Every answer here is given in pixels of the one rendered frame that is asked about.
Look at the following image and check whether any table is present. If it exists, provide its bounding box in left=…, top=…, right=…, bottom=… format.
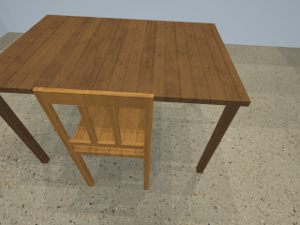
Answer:
left=0, top=14, right=251, bottom=173

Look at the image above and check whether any chair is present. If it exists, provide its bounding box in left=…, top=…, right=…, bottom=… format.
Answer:
left=32, top=87, right=154, bottom=190

